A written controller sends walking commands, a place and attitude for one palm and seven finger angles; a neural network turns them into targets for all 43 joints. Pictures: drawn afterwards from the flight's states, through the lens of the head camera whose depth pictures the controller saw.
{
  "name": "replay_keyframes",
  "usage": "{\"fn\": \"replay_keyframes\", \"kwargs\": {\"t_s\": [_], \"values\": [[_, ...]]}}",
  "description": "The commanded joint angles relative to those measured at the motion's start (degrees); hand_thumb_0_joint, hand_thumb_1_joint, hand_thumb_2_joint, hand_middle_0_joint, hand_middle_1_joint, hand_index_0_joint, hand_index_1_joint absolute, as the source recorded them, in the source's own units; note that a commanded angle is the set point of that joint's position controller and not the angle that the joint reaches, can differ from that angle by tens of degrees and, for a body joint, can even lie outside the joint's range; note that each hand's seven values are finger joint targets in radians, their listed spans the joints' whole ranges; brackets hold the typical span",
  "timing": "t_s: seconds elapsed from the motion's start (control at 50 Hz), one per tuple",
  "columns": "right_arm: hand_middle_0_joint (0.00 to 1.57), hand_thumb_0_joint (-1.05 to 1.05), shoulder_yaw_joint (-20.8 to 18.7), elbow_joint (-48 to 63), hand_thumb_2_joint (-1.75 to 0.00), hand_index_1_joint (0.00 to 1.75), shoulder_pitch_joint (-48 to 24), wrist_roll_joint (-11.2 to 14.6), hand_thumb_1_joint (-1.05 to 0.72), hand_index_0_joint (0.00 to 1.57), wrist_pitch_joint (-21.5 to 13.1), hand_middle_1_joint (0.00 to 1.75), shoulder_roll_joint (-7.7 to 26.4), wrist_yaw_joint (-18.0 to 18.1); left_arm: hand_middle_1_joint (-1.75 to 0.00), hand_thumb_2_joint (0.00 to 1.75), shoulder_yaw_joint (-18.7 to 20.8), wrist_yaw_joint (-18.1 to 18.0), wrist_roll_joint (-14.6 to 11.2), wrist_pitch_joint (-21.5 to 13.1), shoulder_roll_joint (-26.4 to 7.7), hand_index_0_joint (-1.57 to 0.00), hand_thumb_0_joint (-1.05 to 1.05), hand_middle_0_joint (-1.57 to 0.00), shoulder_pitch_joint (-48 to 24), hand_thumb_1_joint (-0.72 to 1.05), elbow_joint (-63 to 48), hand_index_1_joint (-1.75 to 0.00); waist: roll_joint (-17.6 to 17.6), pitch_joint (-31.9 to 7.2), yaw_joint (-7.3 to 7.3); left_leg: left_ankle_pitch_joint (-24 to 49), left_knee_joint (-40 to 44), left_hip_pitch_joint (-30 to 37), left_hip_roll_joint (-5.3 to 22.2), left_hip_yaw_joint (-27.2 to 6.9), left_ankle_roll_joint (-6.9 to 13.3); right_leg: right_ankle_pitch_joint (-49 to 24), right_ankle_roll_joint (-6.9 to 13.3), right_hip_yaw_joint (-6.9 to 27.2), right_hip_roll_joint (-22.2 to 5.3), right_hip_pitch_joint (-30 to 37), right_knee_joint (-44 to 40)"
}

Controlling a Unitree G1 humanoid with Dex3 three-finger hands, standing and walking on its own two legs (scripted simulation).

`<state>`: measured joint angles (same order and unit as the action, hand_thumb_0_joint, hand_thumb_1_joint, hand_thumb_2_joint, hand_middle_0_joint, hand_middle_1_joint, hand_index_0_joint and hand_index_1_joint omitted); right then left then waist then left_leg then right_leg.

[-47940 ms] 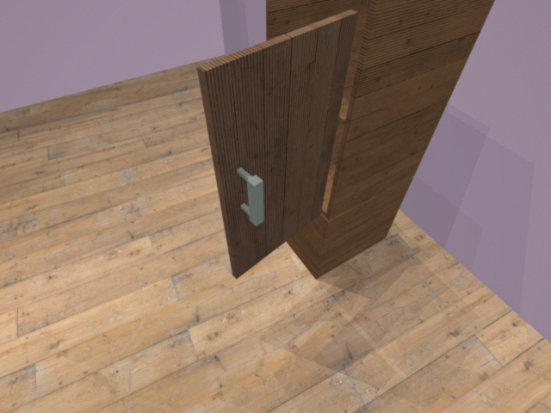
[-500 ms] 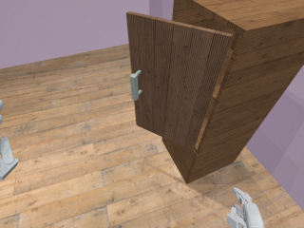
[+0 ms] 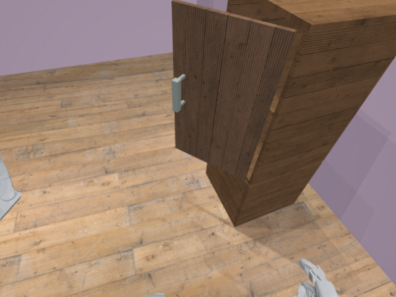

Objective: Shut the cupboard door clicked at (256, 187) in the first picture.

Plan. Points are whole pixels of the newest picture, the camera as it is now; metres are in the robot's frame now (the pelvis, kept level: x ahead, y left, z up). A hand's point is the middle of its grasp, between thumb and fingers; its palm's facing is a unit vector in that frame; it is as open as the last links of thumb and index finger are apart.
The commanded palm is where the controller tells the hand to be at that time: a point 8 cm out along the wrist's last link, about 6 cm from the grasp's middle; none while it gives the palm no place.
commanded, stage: step back with the hand held close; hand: left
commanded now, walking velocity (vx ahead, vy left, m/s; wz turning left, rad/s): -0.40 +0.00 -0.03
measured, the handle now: (179, 93) +0.74 +0.09 +0.00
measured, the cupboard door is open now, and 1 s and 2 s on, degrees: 38 38 38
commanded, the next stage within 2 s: stop stepping back and stand still in 0.30 s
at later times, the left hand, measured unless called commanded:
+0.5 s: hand out of the picture +0.07 +0.27 +0.21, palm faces +0.59 -0.72 -0.36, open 7.4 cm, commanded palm -0.01 +0.30 +0.20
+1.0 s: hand out of the picture +0.03 +0.25 +0.18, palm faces +0.46 -0.79 -0.41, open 7.4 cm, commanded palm -0.04 +0.28 +0.20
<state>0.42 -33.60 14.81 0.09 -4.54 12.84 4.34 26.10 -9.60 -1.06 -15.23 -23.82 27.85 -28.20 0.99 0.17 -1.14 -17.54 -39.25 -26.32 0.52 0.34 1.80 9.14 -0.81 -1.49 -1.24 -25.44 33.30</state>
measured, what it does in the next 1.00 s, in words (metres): walks backwards: left foot, then right foot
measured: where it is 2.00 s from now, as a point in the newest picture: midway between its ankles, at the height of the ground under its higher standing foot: outside the picture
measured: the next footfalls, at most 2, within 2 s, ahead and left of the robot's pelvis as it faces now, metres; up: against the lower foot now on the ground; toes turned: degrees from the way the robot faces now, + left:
left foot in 0.40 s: +0.03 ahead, +0.13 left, +0.00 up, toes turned +17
right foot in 0.66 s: -0.16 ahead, -0.11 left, +0.00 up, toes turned -2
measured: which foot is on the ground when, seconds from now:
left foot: down 0.00-0.28, up 0.30-0.38, down 0.40-0.66, up 0.68-0.82, down 0.84-1.00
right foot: down 0.00-0.40, up 0.42-0.64, down 0.66-1.00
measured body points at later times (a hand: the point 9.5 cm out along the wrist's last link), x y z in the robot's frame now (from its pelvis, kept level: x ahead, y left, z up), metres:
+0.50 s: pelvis -0.11 -0.02 +0.00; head -0.11 +0.01 +0.45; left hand +0.03 +0.31 +0.22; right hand +0.10 -0.22 -0.07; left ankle -0.01 +0.11 -0.72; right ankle -0.04 -0.14 -0.64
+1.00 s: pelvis -0.18 -0.02 +0.01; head -0.21 +0.00 +0.46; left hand +0.00 +0.29 +0.20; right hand -0.06 -0.28 -0.06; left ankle -0.11 +0.09 -0.72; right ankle -0.20 -0.11 -0.72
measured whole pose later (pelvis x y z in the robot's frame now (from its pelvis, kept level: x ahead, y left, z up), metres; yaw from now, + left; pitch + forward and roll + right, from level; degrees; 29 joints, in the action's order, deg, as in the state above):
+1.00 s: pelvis -0.18 -0.02 +0.01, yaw +0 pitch -1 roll +0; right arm -0.2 -36.6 17.6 -0.4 -6.3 12.1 5.6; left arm 25.2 -9.9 -2.0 -9.6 -23.9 30.3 -24.6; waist 2.1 -4.1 -3.8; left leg -11.6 -30.6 -19.8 2.2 5.1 1.1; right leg 24.4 1.0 -2.3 1.8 -12.7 34.1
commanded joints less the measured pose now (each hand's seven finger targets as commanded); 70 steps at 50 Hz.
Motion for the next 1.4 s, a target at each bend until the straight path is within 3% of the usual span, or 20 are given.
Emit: {"fn": "replay_keyframes", "kwargs": {"t_s": [0.0,0.14,0.24,0.32,0.34,0.38,0.4,0.46,0.58,0.62,0.64,0.68,0.78,0.88,0.96,1.06,1.24,1.26,1.32,1.38], "values": [[0.2,0.0,-3.39,9.44,-0.9,0.3,-6.44,0.56,-0.9,0.2,-3.35,0.3,8.38,0.63,-0.3,0.9,9.34,-1.55,-0.03,-3.78,-11.92,-0.2,0.0,-0.2,0.48,0.9,-10.88,-0.3,-8.2,-7.2,1.1,-21.08,19.1,-21.03,6.38,-7.47,3.6,2.62,0.26,5.15,0.78,24.42,4.41],[0.2,0.0,-4.81,10.31,-0.9,0.3,-6.89,0.61,-0.9,0.2,-5.2,0.3,9.11,0.38,-0.3,0.9,12.57,-0.76,1.57,-4.11,-13.05,-0.2,0.0,-0.2,0.48,0.9,-10.92,-0.3,-9.06,-4.57,1.29,-33.36,15.76,-31.85,9.13,-5.35,5.02,-0.57,0.65,9.69,3.34,26.97,14.05],[0.2,0.0,-4.51,5.69,-0.9,0.3,-4.03,-0.51,-0.9,0.2,-3.98,0.3,5.67,-1.18,-0.3,0.9,8.04,-1.29,-0.57,-2.29,-12.41,-0.2,0.0,-0.2,-7.25,0.9,-14.12,-0.3,11.21,-3.7,-0.46,-15.63,-12.43,0.41,-1.19,2.31,-1.68,26.17,8.03,30.68,-13.07,-10.51,-18.5],[0.2,0.0,-3.37,5.44,-0.9,0.3,-4.75,-0.27,-0.9,0.2,-1.41,0.3,4.59,-1.34,-0.3,0.9,5.58,-1.41,-0.54,-1.49,-12.7,-0.2,0.0,-0.2,-11.94,0.9,-13.88,-0.3,13.72,-3.52,-1.26,-10.96,-11.27,17.54,-0.54,1.25,-1.59,27.96,5.03,17.72,-11.21,-21.31,-21.17],[0.2,0.0,-3.17,5.51,-0.9,0.3,-4.35,-0.17,-0.9,0.2,-1.39,0.3,5.41,-0.79,-0.3,0.9,4.88,-1.08,-0.64,-1.6,-12.31,-0.2,0.0,-0.2,-12.77,0.9,-14.01,-0.3,5.5,-0.73,-2.02,-10.74,1.78,17.61,0.51,-0.21,-0.5,27.0,2.81,14.46,-7.96,-21.71,-14.81],[0.2,0.0,-3.82,6.68,-0.9,0.3,-6.42,-0.65,-0.9,0.2,-3.27,0.3,8.92,0.6,-0.3,0.9,6.11,-1.55,-0.01,-3.36,-9.7,-0.2,0.0,-0.2,-12.39,0.9,-17.02,-0.3,-27.39,-0.76,-1.28,-29.6,32.09,-12.12,23.59,-24.09,8.75,16.62,-2.28,1.44,7.45,-0.26,28.32],[0.2,0.0,-4.78,5.94,-0.9,0.3,-6.16,-0.79,-0.9,0.2,-4.23,0.3,5.26,0.9,-0.3,0.9,8.16,-1.36,-0.2,-2.88,-11.95,-0.2,0.0,-0.2,-11.09,0.9,-14.86,-0.3,-21.63,-6.09,-0.34,-21.82,30.04,-11.06,24.45,-19.34,8.23,18.53,-1.96,3.87,6.81,1.39,45.51],[0.2,0.0,-6.03,7.61,-0.9,0.3,-8.03,1.02,-0.9,0.2,-5.8,0.3,6.99,-1.47,-0.3,0.9,7.23,-0.4,-2.86,-1.44,-8.57,-0.2,0.0,-0.2,2.29,0.9,-12.02,-0.3,-14.72,-8.62,1.64,-17.64,22.55,1.2,19.82,-5.31,5.11,19.11,-1.92,0.72,5.35,-3.55,42.73],[0.2,0.0,-2.27,7.74,-0.9,0.3,-5.49,-0.09,-0.9,0.2,-5.76,0.3,5.69,-0.52,-0.3,0.9,5.01,-1.07,-1.98,0.98,-10.27,-0.2,0.0,-0.2,-2.26,0.9,-15.38,-0.3,-10.59,-5.69,1.04,-21.38,20.92,3.53,11.47,4.43,-2.12,18.19,1.49,-6.28,3.88,15.11,-5.84],[0.2,0.0,-2.11,7.0,-0.9,0.3,-5.47,-0.63,-0.9,0.2,-5.1,0.3,5.1,-0.54,-0.3,0.9,6.97,-1.36,-1.79,1.15,-14.51,-0.2,0.0,-0.2,-7.3,0.9,-14.02,-0.3,6.13,-4.19,0.32,-7.2,-4.85,4.6,3.73,6.12,-3.03,20.31,10.22,20.26,-11.29,5.58,-21.28],[0.2,0.0,-1.36,6.39,-0.9,0.3,-6.37,-1.26,-0.9,0.2,-5.35,0.3,6.3,-0.51,-0.3,0.9,8.89,-2.38,-1.77,0.33,-17.74,-0.2,0.0,-0.2,-11.13,0.9,-13.72,-0.3,5.39,-4.43,0.37,-2.61,-8.88,2.22,3.69,2.94,-2.39,7.07,13.35,28.26,-18.8,4.45,-23.61],[0.2,0.0,-2.09,4.83,-0.9,0.3,-5.08,0.58,-0.9,0.2,-5.65,0.3,5.55,0.02,-0.3,0.9,2.86,-2.72,-1.39,1.64,-10.86,-0.2,0.0,-0.2,-9.62,0.9,-7.73,-0.3,11.59,-5.79,0.95,-1.47,-11.71,-1.63,1.77,0.01,-2.82,4.41,10.77,23.79,-14.22,11.99,-17.42],[0.2,0.0,-1.95,3.71,-0.9,0.3,-6.38,-0.12,-0.9,0.2,-4.38,0.3,6.43,1.2,-0.3,0.9,1.1,-2.11,-0.66,1.67,-9.42,-0.2,0.0,-0.2,-9.78,0.9,-5.43,-0.3,0.32,2.21,-0.44,-3.16,9.02,12.83,1.86,2.04,-0.68,23.08,6.0,10.63,-7.26,-1.39,-14.41],[0.2,0.0,-2.07,5.77,-0.9,0.3,-7.1,-0.28,-0.9,0.2,-4.4,0.3,7.43,1.82,-0.3,0.9,5.02,-1.53,-0.62,0.89,-10.58,-0.2,0.0,-0.2,-2.88,0.9,-9.71,-0.3,-19.38,0.72,0.19,-33.56,34.5,1.0,14.46,-18.28,3.01,18.14,1.19,-1.3,4.69,8.14,8.82],[0.2,0.0,-2.53,6.49,-0.9,0.3,-5.93,-0.62,-0.9,0.2,-4.53,0.3,6.83,1.33,-0.3,0.9,5.8,-1.13,-0.5,1.3,-11.05,-0.2,0.0,-0.2,0.38,0.9,-12.08,-0.3,-10.0,-1.83,0.22,-21.91,26.16,-3.17,9.17,-5.72,0.75,14.77,2.24,-1.87,3.34,20.0,-4.73],[0.2,0.0,-2.7,4.86,-0.9,0.3,-4.4,-0.44,-0.9,0.2,-3.39,0.3,5.23,0.08,-0.3,0.9,6.45,-2.0,-1.23,1.44,-11.24,-0.2,0.0,-0.2,2.27,0.9,-8.31,-0.3,6.25,-1.86,0.4,-1.87,-3.61,-0.09,1.35,0.84,-2.21,24.98,11.08,25.16,-14.18,8.98,-21.9],[0.2,0.0,-2.1,4.07,-0.9,0.3,-6.94,0.12,-0.9,0.2,-4.93,0.3,6.3,1.22,-0.3,0.9,4.61,-1.21,-0.94,0.42,-11.13,-0.2,0.0,-0.2,-3.37,0.9,-7.96,-0.3,-6.48,-2.53,0.75,7.37,15.51,14.36,5.51,-3.43,0.22,4.57,2.09,8.2,-2.32,7.91,-11.14],[0.2,0.0,-5.07,-7.14,-0.9,0.3,-9.22,-0.81,-0.9,0.2,-6.31,0.3,17.81,-4.48,-0.3,0.9,-19.56,7.65,4.37,10.62,-0.03,-0.2,0.0,-0.2,-3.64,0.9,33.91,-0.3,-8.98,2.34,-1.09,27.48,8.69,7.8,7.48,-6.26,0.95,-7.26,2.11,2.53,-3.38,4.99,0.27],[0.2,0.0,-3.41,-5.42,-0.9,0.3,-6.67,-0.74,-0.9,0.2,-0.23,0.3,13.71,-3.99,-0.3,0.9,-20.3,9.26,2.39,15.98,3.24,-0.2,0.0,-0.2,-6.7,0.9,39.58,-0.3,-4.38,-2.4,1.64,22.43,14.4,4.39,10.7,-9.22,3.15,7.39,1.87,1.75,-0.59,9.8,3.57],[0.2,0.0,-2.85,-6.02,-0.9,0.3,-7.69,-1.03,-0.9,0.2,1.08,0.3,14.72,-3.97,-0.3,0.9,-20.99,9.53,2.57,14.95,-0.77,-0.2,0.0,-0.2,-9.88,0.9,49.91,-0.3,7.14,-6.09,2.24,21.91,12.57,7.25,7.99,-8.05,2.14,-0.14,3.05,4.46,-2.09,14.59,-2.9]]}}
